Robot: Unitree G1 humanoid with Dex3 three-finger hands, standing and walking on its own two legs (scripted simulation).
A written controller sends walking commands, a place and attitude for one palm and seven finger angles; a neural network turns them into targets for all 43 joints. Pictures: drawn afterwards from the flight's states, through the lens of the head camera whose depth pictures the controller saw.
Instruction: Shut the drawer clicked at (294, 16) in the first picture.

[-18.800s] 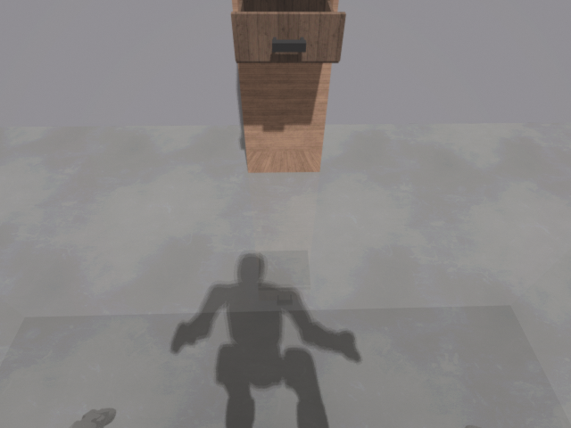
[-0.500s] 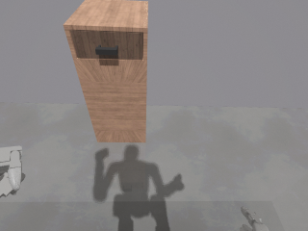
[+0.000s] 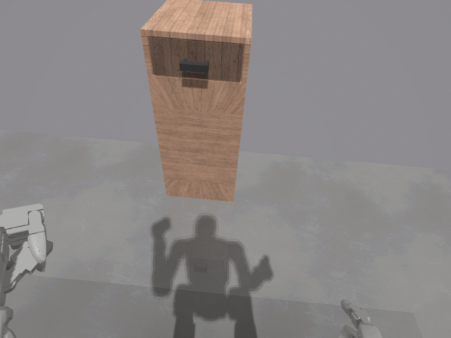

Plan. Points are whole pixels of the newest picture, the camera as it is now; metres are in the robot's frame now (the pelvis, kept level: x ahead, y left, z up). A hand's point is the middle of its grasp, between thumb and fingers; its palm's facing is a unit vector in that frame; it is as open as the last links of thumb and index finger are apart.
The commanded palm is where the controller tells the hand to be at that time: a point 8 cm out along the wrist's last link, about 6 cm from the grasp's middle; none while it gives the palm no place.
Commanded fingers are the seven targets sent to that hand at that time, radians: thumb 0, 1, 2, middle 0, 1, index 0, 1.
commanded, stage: stop stepping back and stand still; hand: left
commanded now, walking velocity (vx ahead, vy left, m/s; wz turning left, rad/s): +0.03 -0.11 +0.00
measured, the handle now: (195, 64) +0.99 +0.18 +0.05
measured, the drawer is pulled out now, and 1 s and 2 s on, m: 0.00 0.00 0.00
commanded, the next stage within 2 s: let the arm hang, fingers relaxed in 0.16 s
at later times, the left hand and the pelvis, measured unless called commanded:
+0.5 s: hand out of the picture +0.12 +0.19 -0.14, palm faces +0.05 -0.97 -0.23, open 3.0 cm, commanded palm none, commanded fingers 0.00 0.90 0.90 -0.88 -1.04 -0.88 -1.04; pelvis +0.00 +0.00 -0.01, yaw +2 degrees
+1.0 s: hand out of the picture +0.01 +0.21 -0.16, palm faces +0.05 -0.98 -0.21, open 6.8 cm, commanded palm none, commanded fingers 0.00 0.90 0.90 -0.20 -0.30 -0.20 -0.30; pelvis +0.01 +0.03 +0.01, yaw +1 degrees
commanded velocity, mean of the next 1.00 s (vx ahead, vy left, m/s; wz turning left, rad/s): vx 0.01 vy -0.02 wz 0.00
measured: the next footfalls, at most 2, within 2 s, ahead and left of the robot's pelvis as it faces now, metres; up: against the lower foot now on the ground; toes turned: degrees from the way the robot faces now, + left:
none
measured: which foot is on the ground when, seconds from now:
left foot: down 0.00-1.00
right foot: down 0.00-1.00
